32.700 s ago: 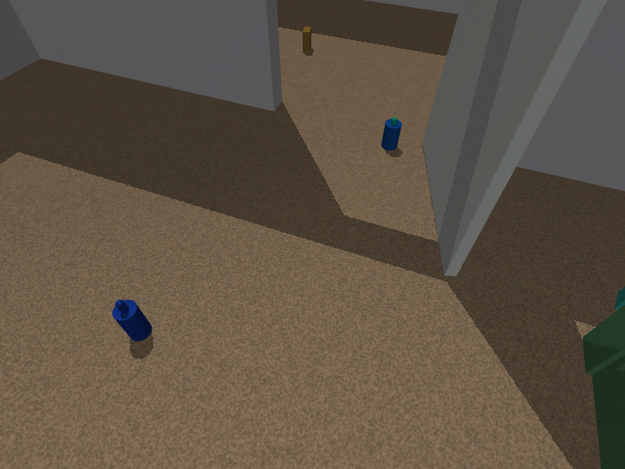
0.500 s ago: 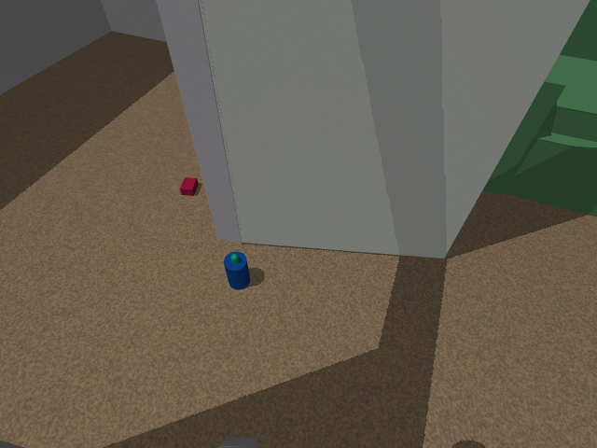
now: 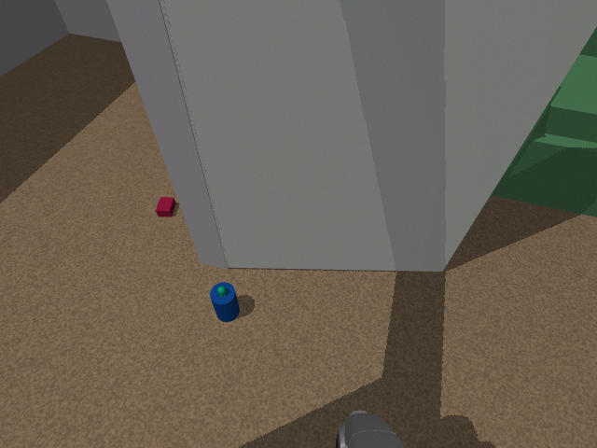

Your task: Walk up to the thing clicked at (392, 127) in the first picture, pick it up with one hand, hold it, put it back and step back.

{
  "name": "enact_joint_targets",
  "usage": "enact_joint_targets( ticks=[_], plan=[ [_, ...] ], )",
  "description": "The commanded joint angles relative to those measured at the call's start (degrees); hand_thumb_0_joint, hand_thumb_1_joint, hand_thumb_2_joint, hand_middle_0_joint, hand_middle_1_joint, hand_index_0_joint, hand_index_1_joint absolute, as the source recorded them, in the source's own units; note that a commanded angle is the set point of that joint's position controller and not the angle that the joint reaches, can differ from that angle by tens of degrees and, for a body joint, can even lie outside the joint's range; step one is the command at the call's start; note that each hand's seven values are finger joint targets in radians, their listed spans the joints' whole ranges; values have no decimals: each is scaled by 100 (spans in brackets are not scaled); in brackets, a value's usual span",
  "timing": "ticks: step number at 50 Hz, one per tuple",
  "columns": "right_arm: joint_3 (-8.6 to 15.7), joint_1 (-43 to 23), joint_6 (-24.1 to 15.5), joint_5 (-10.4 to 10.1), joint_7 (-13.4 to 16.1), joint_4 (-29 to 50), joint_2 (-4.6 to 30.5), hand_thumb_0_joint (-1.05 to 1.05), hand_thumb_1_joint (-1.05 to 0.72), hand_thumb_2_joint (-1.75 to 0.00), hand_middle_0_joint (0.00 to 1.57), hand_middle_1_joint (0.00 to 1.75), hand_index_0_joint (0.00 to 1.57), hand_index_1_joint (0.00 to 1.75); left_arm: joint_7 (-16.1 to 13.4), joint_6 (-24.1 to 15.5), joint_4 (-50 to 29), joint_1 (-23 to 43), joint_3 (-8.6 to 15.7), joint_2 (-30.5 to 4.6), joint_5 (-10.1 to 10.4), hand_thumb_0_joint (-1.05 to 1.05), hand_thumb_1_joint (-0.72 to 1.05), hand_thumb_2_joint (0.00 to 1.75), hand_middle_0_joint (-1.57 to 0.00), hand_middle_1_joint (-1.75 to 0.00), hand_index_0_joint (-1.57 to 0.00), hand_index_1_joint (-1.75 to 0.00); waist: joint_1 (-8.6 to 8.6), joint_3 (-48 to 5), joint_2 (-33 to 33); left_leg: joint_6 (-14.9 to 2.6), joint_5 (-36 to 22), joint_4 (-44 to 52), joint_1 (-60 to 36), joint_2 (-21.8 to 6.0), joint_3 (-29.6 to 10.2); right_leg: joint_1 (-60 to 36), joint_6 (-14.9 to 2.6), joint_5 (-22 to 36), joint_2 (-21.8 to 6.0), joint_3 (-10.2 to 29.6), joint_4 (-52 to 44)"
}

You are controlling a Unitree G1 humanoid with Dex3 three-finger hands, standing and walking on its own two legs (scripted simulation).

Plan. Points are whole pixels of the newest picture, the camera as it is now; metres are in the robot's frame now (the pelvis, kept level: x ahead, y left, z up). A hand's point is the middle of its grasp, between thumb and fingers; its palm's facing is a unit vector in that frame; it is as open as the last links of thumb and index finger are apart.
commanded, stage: walk up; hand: left
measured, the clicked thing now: (224, 300) +0.65 +0.24 -0.68
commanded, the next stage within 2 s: none
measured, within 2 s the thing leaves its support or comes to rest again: neither
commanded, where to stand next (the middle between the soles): +0.18 -0.03 m, yaw +1 degrees
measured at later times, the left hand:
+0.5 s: hand (150, 409) +0.20 +0.24 -0.17, palm faces +0.00 -0.94 -0.33, open 7.4 cm
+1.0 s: hand (141, 419) +0.18 +0.24 -0.15, palm faces +0.02 -0.94 -0.34, open 7.4 cm
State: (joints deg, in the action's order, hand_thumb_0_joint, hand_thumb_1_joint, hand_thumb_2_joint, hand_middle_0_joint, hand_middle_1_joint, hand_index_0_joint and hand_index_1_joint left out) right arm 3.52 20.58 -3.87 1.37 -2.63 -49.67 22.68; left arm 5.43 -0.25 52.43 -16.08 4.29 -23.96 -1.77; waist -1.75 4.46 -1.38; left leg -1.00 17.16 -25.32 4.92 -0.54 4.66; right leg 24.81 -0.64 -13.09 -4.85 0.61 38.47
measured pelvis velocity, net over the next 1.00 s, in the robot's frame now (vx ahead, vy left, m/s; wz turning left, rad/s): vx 0.11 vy -0.02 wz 0.03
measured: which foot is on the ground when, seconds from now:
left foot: down 0.00-0.10, up 0.12-0.38, down 0.40-1.00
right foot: up 0.00-0.04, down 0.06-1.00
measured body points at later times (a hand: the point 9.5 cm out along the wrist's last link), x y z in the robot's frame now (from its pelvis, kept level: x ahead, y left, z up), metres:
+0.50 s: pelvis +0.11 -0.02 -0.02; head +0.14 +0.00 +0.43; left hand +0.20 +0.29 -0.15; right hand +0.20 -0.33 -0.13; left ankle +0.17 +0.10 -0.74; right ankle +0.11 -0.14 -0.74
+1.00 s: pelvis +0.11 -0.02 +0.01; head +0.13 -0.02 +0.45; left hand +0.18 +0.29 -0.12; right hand +0.23 -0.31 -0.12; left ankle +0.17 +0.10 -0.74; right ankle +0.12 -0.15 -0.74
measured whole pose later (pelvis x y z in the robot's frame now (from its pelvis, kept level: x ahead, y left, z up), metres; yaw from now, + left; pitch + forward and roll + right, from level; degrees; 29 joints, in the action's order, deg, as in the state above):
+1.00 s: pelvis +0.11 -0.02 +0.01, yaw +2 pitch -3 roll -1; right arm -0.6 2.7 -0.5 -0.1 -1.0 -63.4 20.3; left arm 1.2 0.1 63.4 -5.7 0.4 -20.7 0.0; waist 0.7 4.6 0.8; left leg 0.1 7.0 -22.5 12.8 -1.0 0.3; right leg 7.3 0.6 -12.0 -0.7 -2.1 22.0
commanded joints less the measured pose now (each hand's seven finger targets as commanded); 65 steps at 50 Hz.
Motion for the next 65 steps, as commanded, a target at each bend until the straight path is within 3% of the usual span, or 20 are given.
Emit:
enact_joint_targets(
  ticks=[1,3,4,5,6,10,14,16,18,19,20,21,22,23,25,28,40,46,57,65],
  plan=[
    [455,-264,-139,-39,101,650,1601,0,-90,-90,20,30,20,30,-101,-290,-511,5,312,-961,16,0,90,90,-20,-30,-20,-30,259,4,665,-909,-164,511,993,-1320,-953,-1077,-133,90,225,-409,-496],
    [211,64,-101,-100,165,651,986,0,-90,-90,20,30,20,30,-265,-413,-385,-554,378,-1136,-9,0,90,90,-20,-30,-20,-30,531,-505,-460,-474,-1632,-1596,1141,-740,-323,-2251,-322,188,131,80,-1476],
    [64,354,-112,-136,195,798,613,0,-90,-90,20,30,20,30,-349,-463,-477,-818,501,-1597,-16,0,90,90,-20,-30,-20,-30,527,-835,-1732,-128,-83,-3122,1936,-156,-72,-2803,-709,650,-1170,1943,-1812],
    [156,234,-40,-147,252,687,1037,0,-90,-90,20,30,20,30,-360,-417,-525,-739,490,-1784,92,0,90,90,-20,-30,-20,-30,561,-585,-1442,-97,1480,-3696,2657,253,-265,-2707,-1435,772,-1775,3050,-2166],
    [225,210,3,-110,309,566,1239,0,-90,-90,20,30,20,30,-378,-386,-606,-630,471,-1698,174,0,90,90,-20,-30,-20,-30,522,-400,-852,-82,1584,-4158,2639,20,-737,-2275,-1689,1084,-1853,2837,-1962],
    [200,374,47,-177,257,354,1092,0,-90,-90,20,30,20,30,-475,-342,-828,2,265,-1277,163,0,90,90,-20,-30,-20,-30,187,-250,-823,8,855,-3514,2088,-147,-698,-1301,-1314,1941,-953,826,-1723],
    [122,-7,102,-122,255,297,848,0,-90,-90,20,30,20,30,-540,-312,-893,95,165,-1167,52,0,90,90,-20,-30,-20,-30,300,-461,-906,129,416,-1807,1589,-194,-392,-1223,-1264,2887,-879,415,-1261],
    [141,57,81,-97,311,164,839,0,-90,-90,20,30,20,30,-554,-255,-891,339,122,-1197,146,0,90,90,-20,-30,-20,-30,175,-619,-680,106,-236,-1276,983,-96,-266,-974,-1144,3210,-953,384,-729],
    [197,-19,66,-78,336,116,949,0,-90,-90,20,30,20,30,-559,-156,-895,520,45,-1115,233,0,90,90,-20,-30,-20,-30,41,-571,-359,-33,-1310,-604,439,-9,-288,-482,-788,2075,-736,327,-385],
    [250,-157,61,-35,352,138,1202,0,-90,-90,20,30,20,30,-558,-112,-897,525,-10,-985,245,0,90,90,-20,-30,-20,-30,80,-521,80,-158,-2043,-444,361,-449,-857,-159,-558,1188,-500,285,-244],
    [286,-442,47,-14,358,252,1508,0,-90,-90,20,30,20,30,-557,-70,-879,395,-39,-808,294,0,90,90,-20,-30,-20,-30,252,-632,603,-516,-2080,-75,590,-1268,-2003,-178,-268,-1,23,73,91],
    [272,-732,45,-123,346,291,1707,0,-90,-90,20,30,20,30,-588,17,-667,261,-11,-936,323,0,90,90,-20,-30,-20,-30,290,-727,916,-1151,-1760,129,1206,-1803,-2645,-843,-168,-1017,396,-79,600],
    [240,-984,59,-105,339,265,1637,0,-90,-90,20,30,20,30,-611,41,-499,248,9,-971,265,0,90,90,-20,-30,-20,-30,335,-721,965,-1254,-1653,133,1385,-1813,-2750,-1069,-174,-1545,394,-2,667],
    [185,-1138,79,-102,345,246,1547,0,-90,-90,20,30,20,30,-607,28,-396,260,12,-934,242,0,90,90,-20,-30,-20,-30,386,-700,1015,-1123,-1654,48,1510,-1635,-2456,-1211,-221,-1416,351,48,427],
    [96,-1317,123,-140,351,166,1335,0,-90,-90,20,30,20,30,-597,-56,-204,179,6,-1014,220,0,90,90,-20,-30,-20,-30,442,-824,989,-608,-2179,-528,1346,-1099,-1581,-1427,-263,199,99,184,-427],
    [61,-1192,194,-180,337,-37,1185,0,-90,-90,20,30,20,30,-562,-96,-171,717,20,-1271,181,0,90,90,-20,-30,-20,-30,162,-844,589,-229,-1281,-692,925,-592,-1134,-1044,-499,771,-354,614,-724],
    [-91,-1965,212,-170,242,-684,1067,0,-90,-90,20,30,20,30,-537,-116,497,1188,-191,-942,181,0,90,90,-20,-30,-20,-30,175,-543,90,-177,-810,268,547,-697,-1210,-1156,-194,-15,-283,525,-1846],
    [-143,-2038,181,-172,232,-999,999,0,-90,-90,20,30,20,30,-520,-128,754,1276,-179,-908,193,0,90,90,-20,-30,-20,-30,204,-666,-6,-48,-1257,607,255,-681,-1126,-1529,-105,342,-311,436,-2220],
    [-160,-2095,182,-123,245,-1250,999,0,-90,-90,20,30,20,30,-508,-82,986,1223,-141,-831,167,0,90,90,-20,-30,-20,-30,227,-535,243,-9,-499,1080,565,-746,-1244,-1750,-62,55,-231,308,-2423],
    [-139,-1969,175,-114,254,-1327,960,0,-90,-90,20,30,20,30,-512,-91,1016,1252,-105,-817,149,0,90,90,-20,-30,-20,-30,175,-652,253,5,-722,1045,551,-740,-1216,-1845,-67,165,-250,314,-2441]
  ],
)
